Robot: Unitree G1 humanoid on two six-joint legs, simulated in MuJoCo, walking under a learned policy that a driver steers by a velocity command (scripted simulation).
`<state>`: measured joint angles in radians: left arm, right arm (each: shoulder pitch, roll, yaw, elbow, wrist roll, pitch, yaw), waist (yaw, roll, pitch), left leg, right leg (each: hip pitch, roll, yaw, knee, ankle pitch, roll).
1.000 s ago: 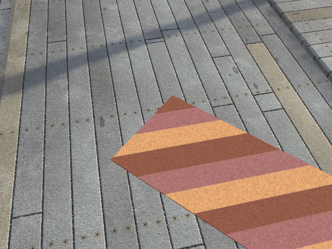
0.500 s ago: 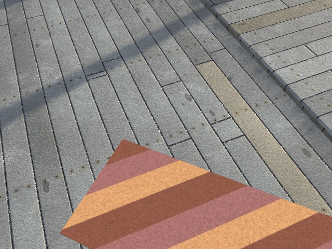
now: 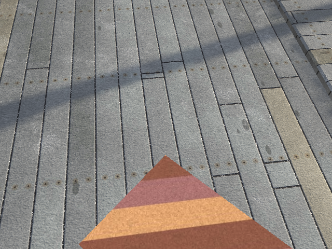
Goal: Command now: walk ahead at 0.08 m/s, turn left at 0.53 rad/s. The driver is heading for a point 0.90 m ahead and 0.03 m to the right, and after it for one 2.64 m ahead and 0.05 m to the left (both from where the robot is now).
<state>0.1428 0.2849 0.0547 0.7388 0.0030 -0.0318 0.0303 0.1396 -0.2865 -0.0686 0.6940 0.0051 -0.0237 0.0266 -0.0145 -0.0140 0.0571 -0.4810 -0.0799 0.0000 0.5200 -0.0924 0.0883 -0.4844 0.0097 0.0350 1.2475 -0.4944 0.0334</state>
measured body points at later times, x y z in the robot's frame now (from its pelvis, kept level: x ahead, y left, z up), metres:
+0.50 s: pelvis +0.10 -0.05 +0.02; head +0.11 -0.08 +0.47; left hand +0.10 +0.23 -0.09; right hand +0.30 -0.28 -0.08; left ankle +0.14 +0.09 -0.66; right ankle +0.07 -0.16 -0.73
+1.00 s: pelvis +0.25 +0.01 +0.01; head +0.28 +0.02 +0.46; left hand +0.31 +0.29 -0.12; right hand +0.43 -0.21 -0.10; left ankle +0.31 +0.12 -0.73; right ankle +0.28 -0.14 -0.69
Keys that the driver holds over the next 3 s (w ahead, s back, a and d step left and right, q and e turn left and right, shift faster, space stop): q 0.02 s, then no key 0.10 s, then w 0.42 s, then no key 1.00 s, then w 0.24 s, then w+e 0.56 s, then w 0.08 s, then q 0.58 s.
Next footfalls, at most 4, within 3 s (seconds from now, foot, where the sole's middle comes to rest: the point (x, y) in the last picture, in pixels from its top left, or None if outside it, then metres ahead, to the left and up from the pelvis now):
0.34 right None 0.11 -0.16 -0.76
0.76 left None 0.35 0.12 -0.76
1.08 right None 0.36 -0.12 -0.76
2.22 right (186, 176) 0.72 -0.09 -0.76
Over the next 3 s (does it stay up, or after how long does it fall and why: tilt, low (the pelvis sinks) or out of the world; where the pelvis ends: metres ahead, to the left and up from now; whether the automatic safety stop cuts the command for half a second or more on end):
stays up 0.85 -0.03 0.01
